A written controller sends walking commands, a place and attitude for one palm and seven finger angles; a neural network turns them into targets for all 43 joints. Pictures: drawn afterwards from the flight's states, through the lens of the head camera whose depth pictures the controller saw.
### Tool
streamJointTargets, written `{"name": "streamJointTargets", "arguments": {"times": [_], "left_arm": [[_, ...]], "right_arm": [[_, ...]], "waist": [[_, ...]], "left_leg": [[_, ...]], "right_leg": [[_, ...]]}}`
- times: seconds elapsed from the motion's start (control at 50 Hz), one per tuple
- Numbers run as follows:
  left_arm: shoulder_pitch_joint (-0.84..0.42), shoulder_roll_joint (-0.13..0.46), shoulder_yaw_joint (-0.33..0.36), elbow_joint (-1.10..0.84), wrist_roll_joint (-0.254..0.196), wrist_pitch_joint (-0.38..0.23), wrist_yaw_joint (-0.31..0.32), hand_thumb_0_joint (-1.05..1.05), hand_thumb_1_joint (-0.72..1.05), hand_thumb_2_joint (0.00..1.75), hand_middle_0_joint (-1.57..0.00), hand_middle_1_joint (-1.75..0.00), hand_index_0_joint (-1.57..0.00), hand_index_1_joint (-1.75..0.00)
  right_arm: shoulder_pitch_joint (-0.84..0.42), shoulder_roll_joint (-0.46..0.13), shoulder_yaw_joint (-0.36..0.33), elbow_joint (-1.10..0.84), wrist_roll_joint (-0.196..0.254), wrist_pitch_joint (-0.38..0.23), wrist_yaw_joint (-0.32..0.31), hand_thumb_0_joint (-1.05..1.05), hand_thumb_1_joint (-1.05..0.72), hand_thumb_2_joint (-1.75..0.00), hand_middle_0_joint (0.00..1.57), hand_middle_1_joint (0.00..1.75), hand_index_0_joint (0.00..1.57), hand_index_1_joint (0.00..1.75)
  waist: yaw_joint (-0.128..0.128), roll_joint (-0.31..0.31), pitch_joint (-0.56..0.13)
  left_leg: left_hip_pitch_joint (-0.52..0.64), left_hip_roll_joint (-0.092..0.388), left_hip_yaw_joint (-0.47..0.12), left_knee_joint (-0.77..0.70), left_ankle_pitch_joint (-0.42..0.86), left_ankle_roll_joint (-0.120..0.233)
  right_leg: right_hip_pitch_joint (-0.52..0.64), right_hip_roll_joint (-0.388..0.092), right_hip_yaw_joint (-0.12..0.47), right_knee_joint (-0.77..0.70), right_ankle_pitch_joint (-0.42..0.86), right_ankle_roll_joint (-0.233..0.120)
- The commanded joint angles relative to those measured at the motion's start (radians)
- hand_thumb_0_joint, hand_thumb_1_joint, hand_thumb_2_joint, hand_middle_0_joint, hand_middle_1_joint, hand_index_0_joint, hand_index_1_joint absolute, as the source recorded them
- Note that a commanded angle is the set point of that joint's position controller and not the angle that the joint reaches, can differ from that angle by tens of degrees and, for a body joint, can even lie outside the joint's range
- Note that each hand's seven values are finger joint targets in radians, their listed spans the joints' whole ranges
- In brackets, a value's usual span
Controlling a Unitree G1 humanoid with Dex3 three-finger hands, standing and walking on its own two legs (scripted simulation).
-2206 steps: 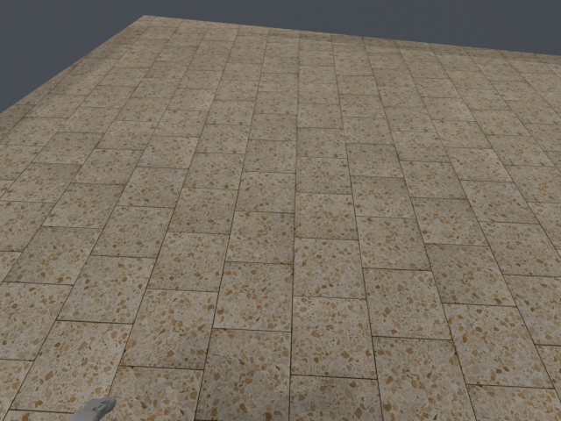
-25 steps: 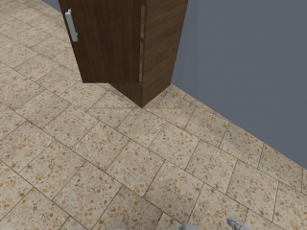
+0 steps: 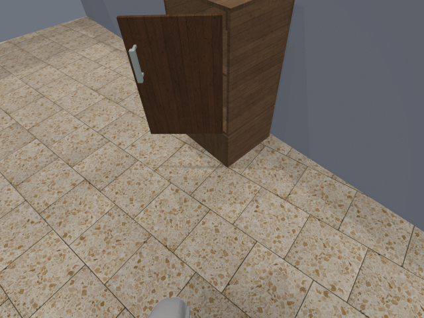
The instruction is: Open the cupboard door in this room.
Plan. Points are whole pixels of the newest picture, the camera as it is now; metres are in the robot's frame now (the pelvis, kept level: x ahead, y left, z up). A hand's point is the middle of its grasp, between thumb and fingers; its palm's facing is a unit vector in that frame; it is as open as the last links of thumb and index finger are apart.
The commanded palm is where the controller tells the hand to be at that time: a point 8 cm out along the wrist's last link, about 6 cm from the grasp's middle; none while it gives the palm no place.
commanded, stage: take the last steps up to it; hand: left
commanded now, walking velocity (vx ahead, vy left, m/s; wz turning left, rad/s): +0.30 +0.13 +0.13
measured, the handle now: (137, 64) +1.02 +0.38 -0.06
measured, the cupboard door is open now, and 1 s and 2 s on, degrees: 46 46 46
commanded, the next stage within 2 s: come to a stop and stand still in 1.20 s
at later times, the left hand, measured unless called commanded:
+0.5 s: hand (92, 298) +0.19 +0.30 -0.18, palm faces +0.08 -0.98 -0.20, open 7.4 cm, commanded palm none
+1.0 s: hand (127, 230) +0.35 +0.27 -0.17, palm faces +0.05 -0.98 -0.22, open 7.1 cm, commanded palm none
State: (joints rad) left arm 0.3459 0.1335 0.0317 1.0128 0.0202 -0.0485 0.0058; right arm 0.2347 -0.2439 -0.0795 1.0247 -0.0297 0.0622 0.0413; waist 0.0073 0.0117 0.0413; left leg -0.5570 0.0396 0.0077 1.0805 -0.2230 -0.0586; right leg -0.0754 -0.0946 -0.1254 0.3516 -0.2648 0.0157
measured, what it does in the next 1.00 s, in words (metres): walks ahead: left foot, then right foot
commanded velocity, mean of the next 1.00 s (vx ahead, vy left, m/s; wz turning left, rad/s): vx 0.29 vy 0.03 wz -0.03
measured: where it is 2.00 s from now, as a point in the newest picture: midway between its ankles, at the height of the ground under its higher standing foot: (202, 268)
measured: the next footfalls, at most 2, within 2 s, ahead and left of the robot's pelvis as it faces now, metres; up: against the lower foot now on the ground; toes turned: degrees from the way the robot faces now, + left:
left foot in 0.24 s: +0.18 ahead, +0.20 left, +0.00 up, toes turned +9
right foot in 0.74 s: +0.33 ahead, -0.02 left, +0.00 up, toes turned -8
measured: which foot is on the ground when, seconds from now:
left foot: up 0.00-0.22, down 0.24-0.76, up 0.78-1.00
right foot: down 0.00-0.24, up 0.26-0.72, down 0.74-1.00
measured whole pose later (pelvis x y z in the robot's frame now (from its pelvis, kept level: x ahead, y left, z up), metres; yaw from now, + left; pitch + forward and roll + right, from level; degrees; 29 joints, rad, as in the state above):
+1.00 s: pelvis +0.31 +0.08 +0.00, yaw -1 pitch +0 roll +0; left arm 0.26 0.18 0.06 1.04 0.02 -0.07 0.02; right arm 0.25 -0.16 -0.05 1.08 -0.03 0.00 0.01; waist -0.01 0.00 0.06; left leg -0.50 0.10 0.06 0.91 -0.28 -0.04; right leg -0.14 -0.01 -0.14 0.37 -0.23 -0.04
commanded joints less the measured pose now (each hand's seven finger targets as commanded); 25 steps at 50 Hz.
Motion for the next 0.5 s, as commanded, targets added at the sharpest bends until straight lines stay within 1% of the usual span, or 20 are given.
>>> {"name": "streamJointTargets", "arguments": {"times": [0.0,0.06,0.1,0.12,0.14,0.16,0.18,0.2,0.22,0.24,0.26,0.28,0.3,0.32,0.34,0.36,0.38,0.42,0.44,0.48], "left_arm": [[0.118,0.187,0.044,0.006,0.002,-0.030,0.012,0.00,0.90,0.90,-0.20,-0.30,-0.20,-0.30],[0.135,0.187,0.041,0.034,0.011,-0.031,0.014,0.00,0.90,0.90,-0.20,-0.30,-0.20,-0.30],[0.114,0.201,0.044,0.037,0.014,-0.026,0.012,0.00,0.90,0.90,-0.20,-0.30,-0.20,-0.30],[0.102,0.207,0.045,0.039,0.015,-0.023,0.013,0.00,0.90,0.90,-0.20,-0.30,-0.20,-0.30],[0.089,0.214,0.048,0.039,0.015,-0.020,0.011,0.00,0.90,0.90,-0.20,-0.30,-0.20,-0.30],[0.069,0.215,0.049,0.040,0.014,-0.016,0.011,0.00,0.90,0.90,-0.20,-0.30,-0.20,-0.30],[0.052,0.209,0.049,0.037,0.010,-0.011,0.008,0.00,0.90,0.90,-0.20,-0.30,-0.20,-0.30],[0.075,0.162,0.040,0.029,0.004,-0.006,0.000,0.00,0.90,0.90,-0.20,-0.30,-0.20,-0.30],[0.095,0.100,0.028,0.000,-0.005,-0.001,-0.004,0.00,0.90,0.90,-0.20,-0.30,-0.20,-0.30],[0.022,0.106,0.024,-0.030,-0.002,0.004,0.002,0.00,0.90,0.90,-0.20,-0.30,-0.20,-0.30],[-0.028,0.103,0.023,-0.053,-0.004,0.001,0.000,0.00,0.90,0.90,-0.20,-0.30,-0.20,-0.30],[-0.058,0.090,0.025,-0.039,0.001,0.002,-0.001,0.00,0.90,0.90,-0.20,-0.30,-0.20,-0.30],[-0.045,0.096,0.030,-0.014,0.003,0.007,-0.006,0.00,0.90,0.90,-0.20,-0.30,-0.20,-0.30],[-0.021,0.091,0.032,-0.003,0.006,0.015,-0.011,0.00,0.90,0.90,-0.20,-0.30,-0.20,-0.30],[-0.002,0.082,0.031,0.005,0.007,0.021,-0.015,0.00,0.90,0.90,-0.20,-0.30,-0.20,-0.30],[0.011,0.081,0.032,0.012,0.007,0.024,-0.016,0.00,0.90,0.90,-0.20,-0.30,-0.20,-0.30],[0.014,0.077,0.033,0.008,0.005,0.029,-0.016,0.00,0.90,0.90,-0.20,-0.30,-0.20,-0.30],[-0.023,0.075,0.037,-0.015,0.007,0.037,-0.018,0.00,0.90,0.90,-0.20,-0.30,-0.20,-0.30],[-0.055,0.079,0.036,-0.027,0.008,0.038,-0.021,0.00,0.90,0.90,-0.20,-0.30,-0.20,-0.30],[-0.111,0.080,0.033,-0.050,0.008,0.038,-0.026,0.00,0.90,0.90,-0.20,-0.30,-0.20,-0.30]], "right_arm": [[-0.161,-0.011,0.007,-0.111,0.008,-0.041,0.008,0.00,-0.90,-0.90,0.20,0.30,0.20,0.30],[-0.208,0.001,0.016,-0.127,0.011,-0.051,0.014,0.00,-0.90,-0.90,0.20,0.30,0.20,0.30],[-0.213,0.014,0.024,-0.134,0.013,-0.062,0.018,0.00,-0.90,-0.90,0.20,0.30,0.20,0.30],[-0.203,0.014,0.025,-0.131,0.015,-0.069,0.018,0.00,-0.90,-0.90,0.20,0.30,0.20,0.30],[-0.170,0.009,0.024,-0.122,0.015,-0.076,0.016,0.00,-0.90,-0.90,0.20,0.30,0.20,0.30],[-0.105,-0.004,0.019,-0.101,0.013,-0.083,0.011,0.00,-0.90,-0.90,0.20,0.30,0.20,0.30],[0.025,-0.038,0.012,-0.060,0.009,-0.091,0.001,0.00,-0.90,-0.90,0.20,0.30,0.20,0.30],[0.189,-0.131,-0.011,-0.016,0.002,-0.099,-0.013,0.00,-0.90,-0.90,0.20,0.30,0.20,0.30],[0.313,-0.237,-0.039,0.007,-0.004,-0.105,-0.032,0.00,-0.90,-0.90,0.20,0.30,0.20,0.30],[0.325,-0.249,-0.037,0.014,0.005,-0.094,-0.051,0.00,-0.90,-0.90,0.20,0.30,0.20,0.30],[0.248,-0.226,-0.030,-0.005,0.003,-0.093,-0.054,0.00,-0.90,-0.90,0.20,0.30,0.20,0.30],[0.165,-0.167,-0.016,-0.026,0.001,-0.103,-0.060,0.00,-0.90,-0.90,0.20,0.30,0.20,0.30],[0.097,-0.105,0.004,-0.044,0.003,-0.111,-0.061,0.00,-0.90,-0.90,0.20,0.30,0.20,0.30],[0.075,-0.069,0.018,-0.049,0.005,-0.120,-0.062,0.00,-0.90,-0.90,0.20,0.30,0.20,0.30],[0.076,-0.049,0.025,-0.043,0.007,-0.130,-0.064,0.00,-0.90,-0.90,0.20,0.30,0.20,0.30],[0.084,-0.043,0.025,-0.034,0.008,-0.138,-0.065,0.00,-0.90,-0.90,0.20,0.30,0.20,0.30],[0.084,-0.039,0.026,-0.030,0.008,-0.141,-0.066,0.00,-0.90,-0.90,0.20,0.30,0.20,0.30],[0.097,-0.025,0.018,-0.031,0.005,-0.146,-0.067,0.00,-0.90,-0.90,0.20,0.30,0.20,0.30],[0.105,-0.030,0.021,-0.027,0.005,-0.147,-0.066,0.00,-0.90,-0.90,0.20,0.30,0.20,0.30],[0.119,-0.033,0.021,-0.016,0.005,-0.147,-0.064,0.00,-0.90,-0.90,0.20,0.30,0.20,0.30]], "waist": [[0.056,-0.163,0.057],[0.062,-0.199,0.080],[0.056,-0.224,0.081],[0.050,-0.228,0.083],[0.035,-0.231,0.075],[0.000,-0.213,0.058],[-0.061,-0.141,0.003],[-0.121,0.062,-0.119],[-0.148,0.343,-0.207],[-0.152,0.281,-0.204],[-0.119,0.142,-0.101],[-0.087,0.136,-0.067],[-0.052,0.131,-0.024],[-0.028,0.130,0.006],[-0.014,0.120,0.014],[-0.001,0.092,-0.002],[0.010,0.090,-0.003],[0.014,0.048,0.007],[0.009,0.026,0.020],[0.003,0.025,0.034]], "left_leg": [[-0.175,0.034,0.027,-0.087,0.021,-0.006],[-0.120,0.041,0.058,-0.243,-0.004,0.006],[-0.022,0.026,0.085,-0.366,-0.025,0.023],[0.048,0.017,0.089,-0.405,-0.036,0.035],[0.124,0.002,0.103,-0.442,-0.043,0.045],[0.262,-0.013,0.118,-0.507,-0.024,0.054],[0.447,-0.036,0.127,-0.575,-0.010,0.062],[0.660,0.068,0.011,-0.604,-0.060,0.090],[0.778,0.319,-0.394,-0.743,-0.107,0.177],[0.735,0.370,-0.455,-0.836,-0.119,0.225],[0.617,0.383,-0.429,-0.855,-0.175,0.248],[0.529,0.334,-0.357,-0.843,-0.105,0.233],[0.441,0.302,-0.256,-0.857,-0.054,0.215],[0.383,0.272,-0.178,-0.877,-0.006,0.198],[0.364,0.249,-0.131,-0.891,0.049,0.192],[0.369,0.243,-0.108,-0.897,0.091,0.193],[0.369,0.247,-0.086,-0.908,0.097,0.207],[0.388,0.255,-0.071,-0.932,0.111,0.233],[0.397,0.253,-0.065,-0.939,0.117,0.240],[0.416,0.250,-0.046,-0.946,0.136,0.245]], "right_leg": [[0.107,-0.253,0.127,-0.173,0.193,-0.101],[0.092,-0.267,0.107,-0.156,0.213,-0.110],[0.049,-0.265,0.067,-0.130,0.233,-0.102],[0.008,-0.270,0.066,-0.114,0.226,-0.097],[-0.023,-0.267,0.058,-0.090,0.220,-0.094],[-0.097,-0.251,0.044,-0.035,0.189,-0.079],[-0.163,-0.203,-0.010,0.109,0.203,-0.058],[-0.264,-0.121,-0.070,0.367,0.064,-0.026],[-0.482,0.031,-0.079,0.689,-0.355,0.018],[-0.554,0.023,0.063,0.856,-0.355,-0.015],[-0.594,-0.024,0.090,0.935,-0.286,-0.033],[-0.607,-0.041,0.104,0.968,-0.191,-0.031],[-0.572,-0.063,0.122,0.952,-0.116,-0.029],[-0.529,-0.068,0.121,0.914,-0.077,-0.025],[-0.507,-0.059,0.118,0.882,-0.047,-0.021],[-0.494,-0.051,0.118,0.864,-0.022,-0.018],[-0.495,-0.048,0.117,0.837,-0.014,-0.017],[-0.522,-0.052,0.124,0.761,0.029,-0.010],[-0.524,-0.049,0.120,0.714,0.043,-0.009],[-0.523,-0.046,0.109,0.614,0.071,-0.008]]}}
